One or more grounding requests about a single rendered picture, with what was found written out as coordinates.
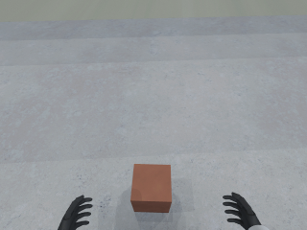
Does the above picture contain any robot left hand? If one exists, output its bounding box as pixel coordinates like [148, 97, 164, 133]
[58, 195, 93, 230]

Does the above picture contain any robot right hand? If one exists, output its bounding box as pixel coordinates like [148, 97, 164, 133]
[223, 192, 262, 230]

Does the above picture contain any carton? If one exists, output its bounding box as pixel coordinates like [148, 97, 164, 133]
[130, 164, 172, 213]

